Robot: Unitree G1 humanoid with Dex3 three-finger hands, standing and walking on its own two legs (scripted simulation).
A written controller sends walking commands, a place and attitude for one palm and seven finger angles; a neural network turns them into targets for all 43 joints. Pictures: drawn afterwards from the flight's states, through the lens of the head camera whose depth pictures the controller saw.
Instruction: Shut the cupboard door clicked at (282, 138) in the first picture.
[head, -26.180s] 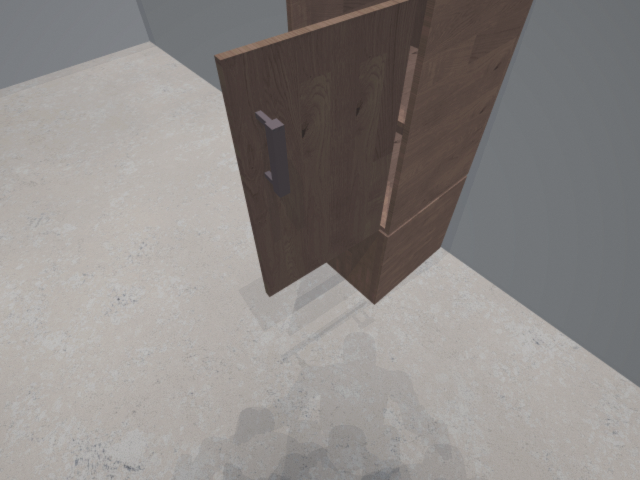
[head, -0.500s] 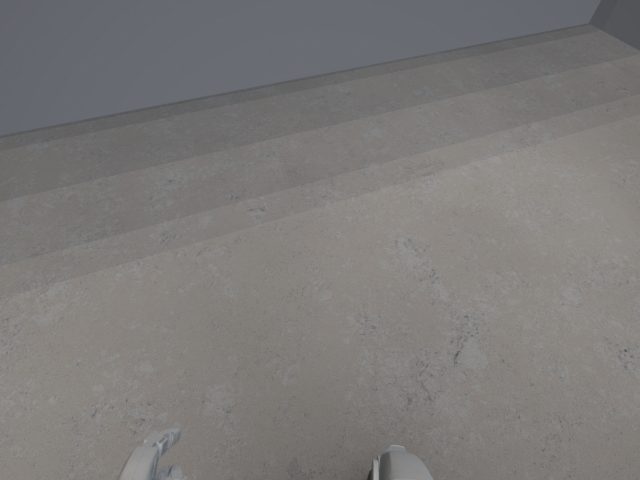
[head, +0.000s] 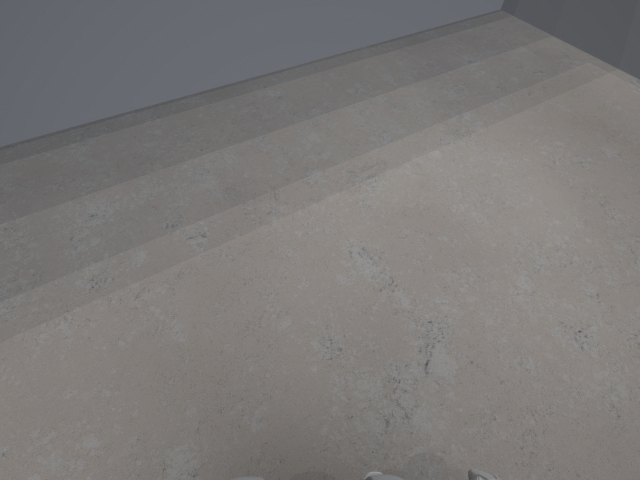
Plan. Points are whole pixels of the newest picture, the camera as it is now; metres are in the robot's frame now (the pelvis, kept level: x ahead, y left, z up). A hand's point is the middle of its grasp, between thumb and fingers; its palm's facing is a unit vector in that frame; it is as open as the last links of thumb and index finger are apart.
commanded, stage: turn to face it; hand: left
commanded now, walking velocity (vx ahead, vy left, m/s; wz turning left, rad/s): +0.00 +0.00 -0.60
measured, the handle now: out of the picture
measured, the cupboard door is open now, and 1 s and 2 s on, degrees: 53 53 53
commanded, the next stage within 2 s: none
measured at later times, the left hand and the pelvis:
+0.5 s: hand (227, 435) +0.19 +0.14 -0.15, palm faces -0.30 -0.91 -0.28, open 7.4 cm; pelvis +0.03 -0.02 +0.00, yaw -18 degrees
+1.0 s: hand (271, 382) +0.27 +0.09 -0.15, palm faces -0.58 -0.78 -0.26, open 7.4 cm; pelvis +0.05 -0.02 +0.00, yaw -37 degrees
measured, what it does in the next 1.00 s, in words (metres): steps on the spot, turning right: right foot, then left foot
